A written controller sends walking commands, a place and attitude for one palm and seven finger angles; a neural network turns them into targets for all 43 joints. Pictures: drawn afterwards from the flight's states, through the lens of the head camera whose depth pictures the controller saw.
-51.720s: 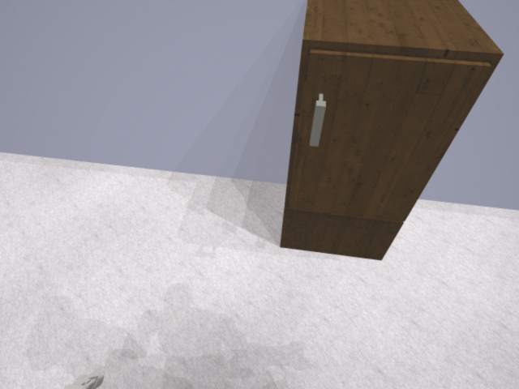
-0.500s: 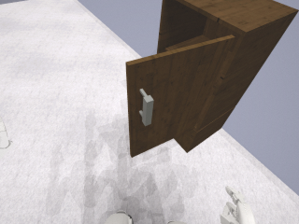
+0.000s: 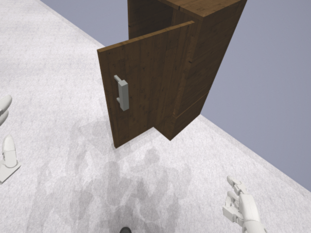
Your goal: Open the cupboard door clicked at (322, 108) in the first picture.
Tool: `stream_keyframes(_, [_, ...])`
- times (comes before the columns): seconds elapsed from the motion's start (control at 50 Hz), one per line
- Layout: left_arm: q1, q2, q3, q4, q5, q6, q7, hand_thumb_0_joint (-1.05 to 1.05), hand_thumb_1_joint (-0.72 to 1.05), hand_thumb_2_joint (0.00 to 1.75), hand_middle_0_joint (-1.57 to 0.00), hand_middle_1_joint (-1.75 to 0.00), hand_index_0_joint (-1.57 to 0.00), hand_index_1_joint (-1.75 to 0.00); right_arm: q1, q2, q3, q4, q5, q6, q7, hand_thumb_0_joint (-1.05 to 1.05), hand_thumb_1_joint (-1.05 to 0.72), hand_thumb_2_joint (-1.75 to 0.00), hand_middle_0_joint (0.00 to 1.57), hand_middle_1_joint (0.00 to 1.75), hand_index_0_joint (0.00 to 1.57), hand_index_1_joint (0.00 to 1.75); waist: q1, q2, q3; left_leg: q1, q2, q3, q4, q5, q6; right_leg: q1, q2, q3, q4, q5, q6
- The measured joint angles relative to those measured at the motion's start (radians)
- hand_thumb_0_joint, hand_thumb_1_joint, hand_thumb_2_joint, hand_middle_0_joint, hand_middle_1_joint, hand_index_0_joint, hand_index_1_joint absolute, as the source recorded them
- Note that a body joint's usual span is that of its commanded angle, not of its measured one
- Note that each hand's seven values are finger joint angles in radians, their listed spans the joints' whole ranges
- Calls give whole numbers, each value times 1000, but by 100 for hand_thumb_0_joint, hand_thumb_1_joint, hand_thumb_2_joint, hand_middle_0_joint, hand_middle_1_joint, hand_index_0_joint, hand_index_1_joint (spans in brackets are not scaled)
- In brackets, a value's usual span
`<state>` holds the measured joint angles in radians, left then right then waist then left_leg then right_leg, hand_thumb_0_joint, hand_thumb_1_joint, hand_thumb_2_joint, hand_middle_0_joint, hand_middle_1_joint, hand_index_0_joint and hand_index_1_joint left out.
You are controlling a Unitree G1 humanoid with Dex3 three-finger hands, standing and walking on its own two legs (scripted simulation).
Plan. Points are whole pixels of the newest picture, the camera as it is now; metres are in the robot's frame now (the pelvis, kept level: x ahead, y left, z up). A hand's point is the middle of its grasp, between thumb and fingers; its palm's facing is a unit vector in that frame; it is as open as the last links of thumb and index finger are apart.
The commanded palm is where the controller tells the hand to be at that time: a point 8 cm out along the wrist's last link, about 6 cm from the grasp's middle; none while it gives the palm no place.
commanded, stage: stop stepping back and stand still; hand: left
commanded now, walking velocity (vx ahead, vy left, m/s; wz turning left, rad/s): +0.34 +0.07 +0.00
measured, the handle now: (120, 92) +0.58 +0.16 -0.03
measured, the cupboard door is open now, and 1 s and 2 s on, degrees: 82 82 82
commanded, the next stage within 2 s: let the arm hang, fingers relaxed in 0.62 s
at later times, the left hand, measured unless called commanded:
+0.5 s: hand out of the picture +0.12 +0.26 +0.16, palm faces +0.47 -0.74 -0.49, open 7.4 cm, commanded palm +0.05 +0.29 +0.17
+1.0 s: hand out of the picture +0.00 +0.15 -0.17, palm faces +0.06 -0.98 -0.17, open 7.3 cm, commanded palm none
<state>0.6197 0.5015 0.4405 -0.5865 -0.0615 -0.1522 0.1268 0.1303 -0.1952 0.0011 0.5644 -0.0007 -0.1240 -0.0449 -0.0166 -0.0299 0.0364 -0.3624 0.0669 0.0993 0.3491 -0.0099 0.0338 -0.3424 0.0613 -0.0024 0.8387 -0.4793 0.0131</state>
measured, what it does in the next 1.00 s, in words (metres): steps on the spot: right foot, then left foot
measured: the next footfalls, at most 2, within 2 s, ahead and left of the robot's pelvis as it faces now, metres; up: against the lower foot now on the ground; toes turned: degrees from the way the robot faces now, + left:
right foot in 0.08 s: -0.03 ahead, -0.11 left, +0.00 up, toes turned +6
left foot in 0.34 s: -0.04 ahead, +0.11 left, +0.00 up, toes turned +6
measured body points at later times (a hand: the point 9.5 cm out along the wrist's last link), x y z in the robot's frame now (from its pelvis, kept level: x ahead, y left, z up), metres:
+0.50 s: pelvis -0.07 -0.02 -0.01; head -0.09 -0.01 +0.44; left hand +0.09 +0.29 +0.19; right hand +0.06 -0.26 -0.10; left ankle -0.08 +0.11 -0.74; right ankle -0.06 -0.12 -0.74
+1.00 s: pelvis -0.08 -0.02 -0.01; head -0.05 -0.02 +0.44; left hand -0.01 +0.20 -0.15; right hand +0.04 -0.26 -0.15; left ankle -0.08 +0.11 -0.74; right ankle -0.07 -0.12 -0.74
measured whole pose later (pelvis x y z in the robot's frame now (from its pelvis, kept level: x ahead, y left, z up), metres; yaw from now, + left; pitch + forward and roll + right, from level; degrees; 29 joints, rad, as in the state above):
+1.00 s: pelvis -0.08 -0.02 -0.01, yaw +6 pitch -1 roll +1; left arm 0.24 0.14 -0.01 0.84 0.02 0.03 0.01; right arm 0.16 -0.23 -0.01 0.91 -0.02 0.01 0.00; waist -0.04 -0.01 0.06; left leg -0.26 0.00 0.00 0.55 -0.29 -0.01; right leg -0.27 0.02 -0.01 0.59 -0.32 -0.04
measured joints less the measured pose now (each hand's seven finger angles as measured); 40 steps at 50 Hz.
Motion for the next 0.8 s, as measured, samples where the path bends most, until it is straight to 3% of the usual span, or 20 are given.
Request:
stream_keyframes(0.04, [14, -3, -5, 2, 1, 12, 13, 2, 89, 90, -22, -30, -22, -30, 35, 0, 0, 0, -1, 3, -12, 1, -90, -90, 20, 30, 20, 30, -11, 1, -14, -20, -4, -14, 8, -11, -9, 75, -17, -33, -126, -5, -13])
stream_keyframes(0.08, [21, 7, 12, 0, 7, 15, 26, 2, 89, 90, -22, -30, -22, -30, 67, 5, 1, -2, -1, 12, -20, 1, -90, -90, 20, 30, 20, 30, -14, -34, -33, -81, -33, -10, 79, -122, -28, 153, -45, -25, -315, -22, -43])
stream_keyframes(0.12, [0, -24, 3, 9, 16, 7, 30, 2, 89, 90, -22, -30, -22, -30, 72, -13, -1, 38, -11, 24, -21, 1, -90, -90, 20, 30, 20, 30, 9, -21, -27, -159, -40, -54, 292, -249, -51, 122, -40, -23, -322, 141, -67])
stream_keyframes(0.16, [-22, -59, -17, 38, 25, -10, 32, 2, 88, 90, -22, -30, -22, -30, 103, -22, -4, 92, -8, 36, -23, 1, -90, -90, 20, 30, 20, 30, 25, -16, -46, -190, -54, -77, 489, -286, -62, 119, -41, -22, -325, 182, -66])
stream_keyframes(0.2, [-43, -91, -30, 78, 34, -24, 37, 2, 88, 90, -22, -30, -22, -30, 146, -24, -5, 128, -3, 39, -31, 1, -90, -90, 20, 30, 20, 30, 31, -22, -79, -163, -56, -68, 549, -292, -60, 124, -50, -18, -353, 198, -61])
stream_keyframes(0.24, [-72, -112, -38, 122, 44, -34, 43, 2, 88, 90, -22, -30, -22, -30, 182, -27, -7, 147, -2, 31, -43, 1, -90, -90, 20, 30, 20, 30, 27, -25, -104, -92, -51, -52, 484, -321, -44, 121, -59, -21, -366, 208, -59])
stream_keyframes(0.34, [-112, -133, -50, 167, 56, -48, 49, 2, 89, 90, -21, -30, -21, -30, 212, -54, -22, 148, -1, -2, -59, 1, -90, -90, 20, 30, 20, 30, -10, 17, -110, 132, -27, -42, 152, -318, -2, 84, -53, -54, -308, 189, -49])
stream_keyframes(0.4, [-97, -111, -28, 166, 52, -56, 45, 2, 89, 90, -21, -30, -21, -30, 180, -36, -21, 142, 3, -3, -53, 1, -90, -90, 20, 30, 20, 30, -20, -8, -74, 146, -39, -22, 157, -262, -34, 81, -69, -35, -271, 182, -39])
stream_keyframes(0.48, [-64, -82, -8, 153, 59, -61, 42, 2, 89, 90, -21, -30, -21, -30, 165, -12, -6, 111, 4, -23, -44, 1, -90, -90, 20, 30, 20, 30, -32, 0, -66, 138, -34, -18, 187, -283, -42, 79, -66, -30, -257, 179, -36])
stream_keyframes(0.6, [-81, -97, -10, 154, 52, -78, 38, 2, 89, 90, -22, -30, -21, -30, 134, 5, 13, 106, 2, -23, -27, 1, -90, -90, 20, 30, 20, 30, -8, 34, -60, 100, -15, -37, 246, -317, -35, 68, -43, -42, -258, 182, -50])
stream_keyframes(0.72, [-95, -132, -37, 157, 46, -65, 33, 2, 89, 90, -22, -30, -21, -30, 106, -1, 13, 113, 2, -3, -25, 1, -90, -90, 20, 30, 20, 30, 11, 19, -41, 125, -40, -46, 220, -307, -41, 83, -56, -32, -260, 174, -38])
stream_keyframes(0.76, [-170, -134, -97, 293, 75, -47, -9, 1, 89, 90, -21, -30, -21, -30, 92, -25, -8, 147, -3, -12, 11, 1, -90, -90, 20, 30, 20, 30, 15, 37, -57, 97, -52, -56, 223, -300, -31, 42, -70, -41, -222, 184, -26])
stream_keyframes(0.8, [-273, -157, -185, 523, 87, 43, -51, 1, 89, 90, -21, -30, -21, -30, 62, -52, -19, 190, -14, 26, 32, 1, -90, -90, 20, 30, 20, 30, 14, 57, -67, 71, -75, -67, 228, -293, -21, -5, -81, -22, -142, 127, -21])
